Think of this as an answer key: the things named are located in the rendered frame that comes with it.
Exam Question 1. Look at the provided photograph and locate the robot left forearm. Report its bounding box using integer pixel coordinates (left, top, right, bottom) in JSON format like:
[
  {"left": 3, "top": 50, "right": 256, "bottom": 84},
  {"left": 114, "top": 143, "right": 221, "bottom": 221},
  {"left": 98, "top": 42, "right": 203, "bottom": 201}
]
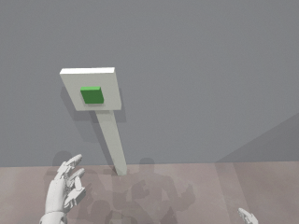
[{"left": 39, "top": 211, "right": 68, "bottom": 224}]

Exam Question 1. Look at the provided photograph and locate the panel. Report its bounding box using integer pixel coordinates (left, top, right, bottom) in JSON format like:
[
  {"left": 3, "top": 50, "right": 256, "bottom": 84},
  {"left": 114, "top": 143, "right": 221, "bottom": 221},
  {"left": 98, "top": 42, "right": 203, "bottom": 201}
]
[{"left": 60, "top": 67, "right": 127, "bottom": 175}]

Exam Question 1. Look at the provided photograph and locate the robot left hand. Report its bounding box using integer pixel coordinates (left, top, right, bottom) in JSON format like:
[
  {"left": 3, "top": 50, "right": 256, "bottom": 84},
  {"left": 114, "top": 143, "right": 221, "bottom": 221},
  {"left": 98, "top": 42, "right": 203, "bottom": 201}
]
[{"left": 45, "top": 154, "right": 86, "bottom": 216}]

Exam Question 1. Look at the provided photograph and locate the button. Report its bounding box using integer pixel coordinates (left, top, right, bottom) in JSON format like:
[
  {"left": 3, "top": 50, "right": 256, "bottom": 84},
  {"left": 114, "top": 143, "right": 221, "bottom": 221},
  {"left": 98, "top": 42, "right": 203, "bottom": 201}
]
[{"left": 80, "top": 86, "right": 104, "bottom": 104}]

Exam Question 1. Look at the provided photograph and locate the robot right hand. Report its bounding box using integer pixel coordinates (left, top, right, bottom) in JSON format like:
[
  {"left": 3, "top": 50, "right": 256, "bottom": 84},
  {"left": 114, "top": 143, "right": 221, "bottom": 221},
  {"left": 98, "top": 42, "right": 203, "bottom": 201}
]
[{"left": 237, "top": 207, "right": 259, "bottom": 224}]

